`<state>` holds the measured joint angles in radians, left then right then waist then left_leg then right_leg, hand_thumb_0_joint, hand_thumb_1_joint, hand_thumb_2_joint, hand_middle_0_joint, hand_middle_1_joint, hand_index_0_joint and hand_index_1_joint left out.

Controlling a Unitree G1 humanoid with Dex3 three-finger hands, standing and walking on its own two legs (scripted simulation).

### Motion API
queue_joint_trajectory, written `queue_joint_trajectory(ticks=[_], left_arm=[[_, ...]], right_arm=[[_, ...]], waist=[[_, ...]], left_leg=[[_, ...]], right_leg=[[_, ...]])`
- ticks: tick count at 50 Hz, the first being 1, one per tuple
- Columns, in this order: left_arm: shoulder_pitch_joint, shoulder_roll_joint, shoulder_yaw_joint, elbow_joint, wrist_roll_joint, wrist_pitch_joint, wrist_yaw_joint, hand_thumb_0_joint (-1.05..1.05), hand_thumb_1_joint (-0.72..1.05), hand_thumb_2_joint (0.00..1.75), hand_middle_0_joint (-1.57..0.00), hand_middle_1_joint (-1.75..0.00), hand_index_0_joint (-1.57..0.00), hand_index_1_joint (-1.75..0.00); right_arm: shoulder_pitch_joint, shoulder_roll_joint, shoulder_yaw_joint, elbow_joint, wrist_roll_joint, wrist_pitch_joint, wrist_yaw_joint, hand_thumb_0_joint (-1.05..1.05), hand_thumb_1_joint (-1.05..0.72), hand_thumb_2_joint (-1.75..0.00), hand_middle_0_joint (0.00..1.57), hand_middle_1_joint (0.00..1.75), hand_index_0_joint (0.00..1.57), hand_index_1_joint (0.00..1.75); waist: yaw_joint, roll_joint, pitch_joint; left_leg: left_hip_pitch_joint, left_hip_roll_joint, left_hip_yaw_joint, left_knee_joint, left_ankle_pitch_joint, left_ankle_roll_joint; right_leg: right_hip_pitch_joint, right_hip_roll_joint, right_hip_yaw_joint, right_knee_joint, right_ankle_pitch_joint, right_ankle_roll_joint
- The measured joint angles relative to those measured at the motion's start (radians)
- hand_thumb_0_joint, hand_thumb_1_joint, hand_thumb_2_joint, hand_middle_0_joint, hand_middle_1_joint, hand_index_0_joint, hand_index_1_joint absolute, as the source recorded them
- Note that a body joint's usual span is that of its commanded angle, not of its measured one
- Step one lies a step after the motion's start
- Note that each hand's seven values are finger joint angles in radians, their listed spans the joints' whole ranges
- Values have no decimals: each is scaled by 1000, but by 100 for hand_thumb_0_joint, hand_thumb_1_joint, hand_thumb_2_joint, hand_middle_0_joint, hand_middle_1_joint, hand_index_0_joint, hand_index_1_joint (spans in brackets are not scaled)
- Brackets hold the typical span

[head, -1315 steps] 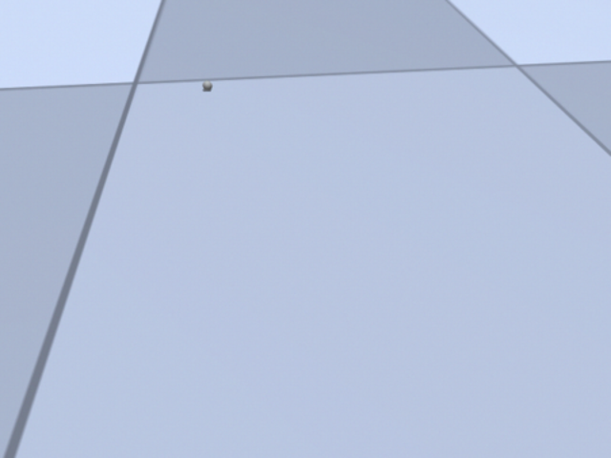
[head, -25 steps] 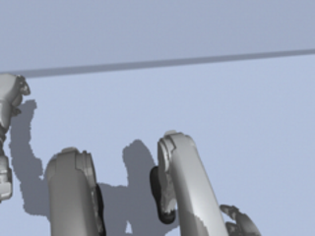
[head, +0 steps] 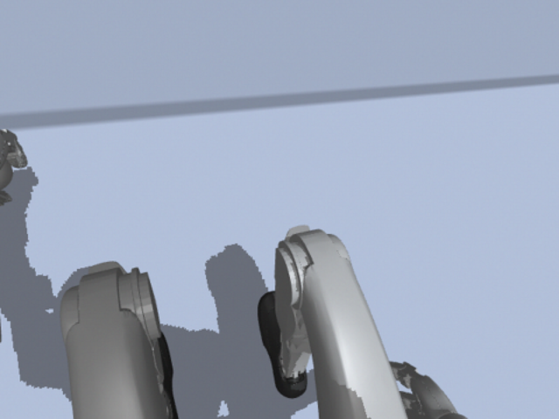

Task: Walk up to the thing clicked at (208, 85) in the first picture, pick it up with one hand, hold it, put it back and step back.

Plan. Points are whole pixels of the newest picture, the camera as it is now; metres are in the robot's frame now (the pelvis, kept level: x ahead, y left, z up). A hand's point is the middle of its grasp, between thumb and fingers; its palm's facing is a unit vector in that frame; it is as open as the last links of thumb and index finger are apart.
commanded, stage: lower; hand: left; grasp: from above
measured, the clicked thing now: out of the picture +0.47 +0.32 -0.19
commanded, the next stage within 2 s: rest in 0.20 s
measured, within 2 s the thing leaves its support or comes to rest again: rests again in 1.84 s
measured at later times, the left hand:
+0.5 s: hand (9, 188) +0.46 +0.31 -0.23, palm faces -0.47 -0.09 -0.88, open 7.0 cm
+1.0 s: hand (20, 193) +0.46 +0.31 -0.26, palm faces -0.45 -0.12 -0.88, open 7.0 cm
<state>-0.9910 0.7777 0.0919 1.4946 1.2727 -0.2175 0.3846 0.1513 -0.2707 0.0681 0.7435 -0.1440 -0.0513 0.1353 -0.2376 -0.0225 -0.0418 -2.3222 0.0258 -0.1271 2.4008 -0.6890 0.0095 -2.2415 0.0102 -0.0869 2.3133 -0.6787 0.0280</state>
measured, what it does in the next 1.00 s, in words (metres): stands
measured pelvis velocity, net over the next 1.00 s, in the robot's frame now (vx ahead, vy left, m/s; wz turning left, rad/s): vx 0.01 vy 0.00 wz -0.08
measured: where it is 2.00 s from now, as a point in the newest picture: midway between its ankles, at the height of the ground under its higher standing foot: (224, 381)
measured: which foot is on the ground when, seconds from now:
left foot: down 0.00-1.00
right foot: down 0.00-1.00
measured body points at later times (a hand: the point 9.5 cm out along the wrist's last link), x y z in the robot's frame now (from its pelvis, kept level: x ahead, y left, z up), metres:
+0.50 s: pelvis +0.01 +0.00 -0.03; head +0.27 +0.09 +0.33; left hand +0.48 +0.31 -0.18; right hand +0.05 -0.27 -0.12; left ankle +0.07 +0.12 -0.30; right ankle +0.10 -0.12 -0.30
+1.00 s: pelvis +0.01 +0.00 -0.04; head +0.27 +0.11 +0.31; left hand +0.48 +0.31 -0.21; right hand +0.05 -0.27 -0.11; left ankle +0.07 +0.12 -0.30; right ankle +0.10 -0.12 -0.30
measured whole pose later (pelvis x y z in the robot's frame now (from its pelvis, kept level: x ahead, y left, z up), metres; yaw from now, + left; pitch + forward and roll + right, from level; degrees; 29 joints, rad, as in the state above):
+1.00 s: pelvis +0.01 +0.00 -0.04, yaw -5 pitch +30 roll -12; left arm -1.00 0.95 0.18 1.67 1.34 -0.25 0.57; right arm 0.11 -0.31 0.19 0.71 -0.26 -0.15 0.20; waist -0.33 -0.10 0.08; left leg -2.39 0.02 -0.21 2.56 -0.72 0.01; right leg -2.28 0.03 -0.15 2.41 -0.68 0.04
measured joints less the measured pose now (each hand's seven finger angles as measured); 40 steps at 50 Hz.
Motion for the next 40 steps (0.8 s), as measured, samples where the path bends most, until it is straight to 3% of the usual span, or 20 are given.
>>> queue_joint_trajectory(ticks=[15, 23, 30, 40], left_arm=[[-7, 64, 49, 65, 56, -46, 78, -3, 32, 35, -74, -65, -91, -57], [-17, 85, 58, 105, 48, -25, 115, -3, 32, 34, -74, -64, -92, -57], [-17, 103, 64, 130, 36, -26, 112, -3, 32, 35, -74, -65, -91, -57], [-7, 151, 100, 160, 66, -43, 152, -3, 32, 36, -74, -65, -91, -57]], right_arm=[[-17, -8, 41, -8, -40, -21, 13, 0, -91, -90, 20, 30, 20, 30], [-22, -5, 60, -5, -59, -33, 22, 0, -91, -90, 20, 30, 20, 30], [-30, -5, 84, -10, -71, -49, 33, 0, -91, -90, 20, 30, 20, 30], [-38, -22, 110, -26, -99, -66, 47, 0, -91, -90, 20, 30, 20, 30]], waist=[[-33, -31, 49], [-44, -33, 63], [-57, -41, 86], [-81, -69, 109]], left_leg=[[-43, -6, -30, 69, -8, -7], [-58, -1, -41, 95, -21, -7], [-60, 2, -53, 114, -30, -5], [-61, -1, -75, 144, -34, -7]], right_leg=[[-33, 3, -23, 53, -3, -1], [-49, 11, -31, 71, -7, 3], [-47, 17, -40, 79, -8, 7], [-39, 20, -57, 94, -8, 9]])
